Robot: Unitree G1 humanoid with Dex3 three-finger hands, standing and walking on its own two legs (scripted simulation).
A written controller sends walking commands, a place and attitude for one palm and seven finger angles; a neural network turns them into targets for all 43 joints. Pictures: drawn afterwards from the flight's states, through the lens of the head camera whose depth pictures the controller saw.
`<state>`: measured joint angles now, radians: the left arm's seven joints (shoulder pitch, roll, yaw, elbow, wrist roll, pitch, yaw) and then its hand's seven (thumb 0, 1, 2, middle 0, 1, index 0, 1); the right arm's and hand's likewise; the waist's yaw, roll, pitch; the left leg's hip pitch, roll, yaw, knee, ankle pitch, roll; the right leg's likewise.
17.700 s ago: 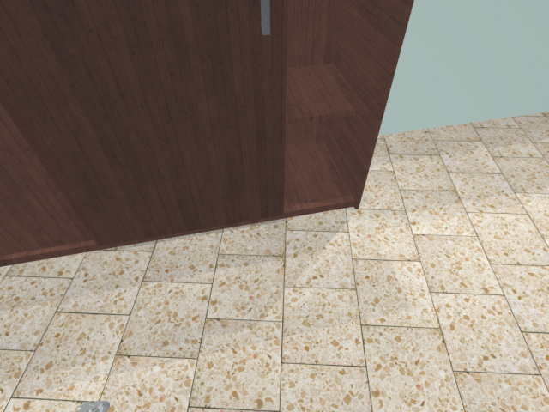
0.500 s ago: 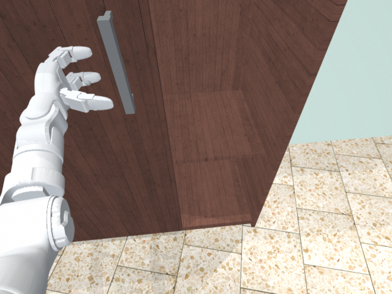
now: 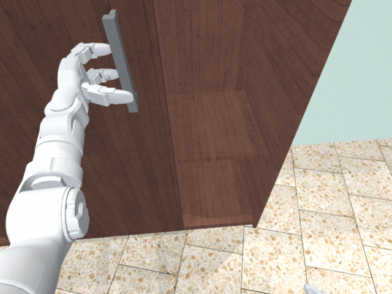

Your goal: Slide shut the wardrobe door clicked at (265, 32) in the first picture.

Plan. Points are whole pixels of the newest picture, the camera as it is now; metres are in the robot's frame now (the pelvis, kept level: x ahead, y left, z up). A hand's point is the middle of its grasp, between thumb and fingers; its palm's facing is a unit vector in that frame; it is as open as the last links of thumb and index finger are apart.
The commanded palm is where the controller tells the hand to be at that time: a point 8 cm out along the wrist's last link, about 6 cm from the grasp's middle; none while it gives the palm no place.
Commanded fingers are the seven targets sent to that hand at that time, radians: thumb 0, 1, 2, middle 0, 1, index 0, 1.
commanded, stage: slide the fingers in behind the handle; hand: left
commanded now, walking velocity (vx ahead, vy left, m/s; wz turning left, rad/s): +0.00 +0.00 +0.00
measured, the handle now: (124, 65) +0.51 +0.16 +0.22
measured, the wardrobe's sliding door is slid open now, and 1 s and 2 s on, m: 0.37 0.37 0.37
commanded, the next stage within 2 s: grip the handle and tug to test in 1.74 s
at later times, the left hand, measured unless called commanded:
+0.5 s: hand (109, 84) +0.45 +0.18 +0.22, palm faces +0.12 -0.99 +0.03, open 14.0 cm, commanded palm +0.42 +0.22 +0.22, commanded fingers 0.00 -0.50 0.30 -0.30 -1.20 -0.30 -1.20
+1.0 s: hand (118, 82) +0.45 +0.16 +0.22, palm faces +0.12 -0.99 +0.02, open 14.0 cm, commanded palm +0.43 +0.20 +0.22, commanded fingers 0.00 -0.50 0.30 -0.30 -1.20 -0.30 -1.20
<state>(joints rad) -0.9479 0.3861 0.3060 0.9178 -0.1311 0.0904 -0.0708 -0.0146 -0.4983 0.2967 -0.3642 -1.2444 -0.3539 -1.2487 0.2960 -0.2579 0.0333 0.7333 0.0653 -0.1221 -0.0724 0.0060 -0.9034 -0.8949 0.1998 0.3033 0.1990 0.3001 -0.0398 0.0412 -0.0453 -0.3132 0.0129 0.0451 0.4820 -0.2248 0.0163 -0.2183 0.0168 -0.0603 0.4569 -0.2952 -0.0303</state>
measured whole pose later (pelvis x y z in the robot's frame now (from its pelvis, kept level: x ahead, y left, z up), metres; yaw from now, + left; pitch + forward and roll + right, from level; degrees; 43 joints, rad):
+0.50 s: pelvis +0.00 +0.00 +0.00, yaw -1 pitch +2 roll +0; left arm -0.80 0.36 0.31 0.71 -0.16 0.14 -0.06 -0.01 -0.50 0.30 -0.31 -1.21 -0.31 -1.20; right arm 0.32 -0.27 0.01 0.73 0.07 -0.12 -0.07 0.01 -0.90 -0.90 0.20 0.30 0.20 0.30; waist -0.04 0.04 -0.04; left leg -0.28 0.02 0.06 0.46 -0.23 0.02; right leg -0.19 0.02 -0.04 0.43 -0.28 -0.03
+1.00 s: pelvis +0.01 +0.00 +0.00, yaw -1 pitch +2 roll +0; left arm -0.81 0.30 0.26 0.67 -0.16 0.18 -0.01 -0.01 -0.50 0.30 -0.30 -1.20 -0.30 -1.20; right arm 0.27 -0.25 0.02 0.72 0.07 -0.09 -0.07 0.01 -0.90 -0.90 0.20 0.30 0.20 0.30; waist -0.03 0.04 -0.04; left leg -0.26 0.01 0.05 0.46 -0.23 0.02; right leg -0.17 0.02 -0.05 0.43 -0.29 -0.03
